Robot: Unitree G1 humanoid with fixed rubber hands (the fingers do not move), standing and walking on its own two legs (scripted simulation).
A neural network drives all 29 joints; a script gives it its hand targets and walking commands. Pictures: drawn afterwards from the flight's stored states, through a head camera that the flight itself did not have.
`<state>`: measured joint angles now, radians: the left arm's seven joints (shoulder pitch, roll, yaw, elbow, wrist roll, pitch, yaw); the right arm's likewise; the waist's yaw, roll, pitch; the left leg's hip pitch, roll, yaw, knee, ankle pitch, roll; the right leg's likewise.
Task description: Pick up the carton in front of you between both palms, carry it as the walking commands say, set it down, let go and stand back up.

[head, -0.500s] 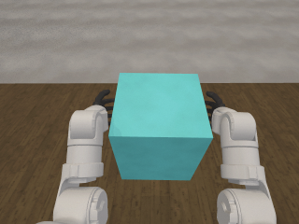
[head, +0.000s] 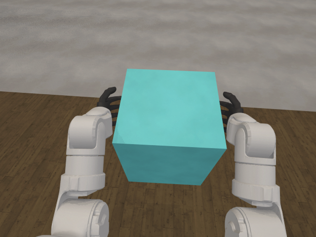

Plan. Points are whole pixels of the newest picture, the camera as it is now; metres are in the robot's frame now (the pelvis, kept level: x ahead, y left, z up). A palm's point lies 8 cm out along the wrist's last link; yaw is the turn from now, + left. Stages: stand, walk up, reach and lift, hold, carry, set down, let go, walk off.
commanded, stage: carry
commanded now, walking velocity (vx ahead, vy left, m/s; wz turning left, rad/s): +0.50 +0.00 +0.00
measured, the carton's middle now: (167, 132) +0.37 +0.02 +0.07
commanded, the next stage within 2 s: none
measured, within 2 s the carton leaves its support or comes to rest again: neither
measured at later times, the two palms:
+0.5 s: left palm (139, 59) +0.66 +0.14 +0.10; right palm (225, 66) +0.65 -0.16 +0.10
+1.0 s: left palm (143, 32) +0.94 +0.17 +0.07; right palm (208, 35) +0.95 -0.13 +0.06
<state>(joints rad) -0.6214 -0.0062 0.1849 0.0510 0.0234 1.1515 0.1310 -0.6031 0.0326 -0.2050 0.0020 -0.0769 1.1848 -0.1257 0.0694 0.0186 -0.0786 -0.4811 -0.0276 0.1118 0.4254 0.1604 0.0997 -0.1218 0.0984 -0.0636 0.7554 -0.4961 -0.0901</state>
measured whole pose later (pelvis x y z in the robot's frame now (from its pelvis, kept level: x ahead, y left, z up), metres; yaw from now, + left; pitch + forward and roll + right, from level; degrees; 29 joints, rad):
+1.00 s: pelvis +0.59 +0.00 -0.05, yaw +1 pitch +5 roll +0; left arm -0.60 -0.03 0.19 0.03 0.03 1.13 0.13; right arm -0.57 0.03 -0.20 -0.03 -0.07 1.17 -0.13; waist 0.08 0.01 -0.04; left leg -0.65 0.00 0.06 0.60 0.06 0.06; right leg -0.15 0.09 -0.06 0.55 -0.38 -0.11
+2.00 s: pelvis +1.19 -0.01 -0.11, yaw +2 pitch +5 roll +1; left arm -0.53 -0.04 0.19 0.07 0.04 1.08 0.13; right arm -0.51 0.04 -0.18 0.04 -0.07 1.12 -0.12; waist 0.06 0.00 -0.01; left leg -0.73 0.05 0.02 0.84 -0.08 0.03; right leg -0.23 0.08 -0.07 0.52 -0.27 -0.12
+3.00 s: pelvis +1.77 +0.00 -0.15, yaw +2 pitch +6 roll +2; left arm -0.55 -0.06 0.22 -0.01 0.05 1.15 0.14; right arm -0.57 0.04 -0.19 0.00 -0.06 1.16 -0.13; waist 0.03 0.00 0.01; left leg -0.70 0.08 0.04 0.92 -0.27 -0.01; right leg -0.28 0.03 -0.11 0.38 -0.21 -0.10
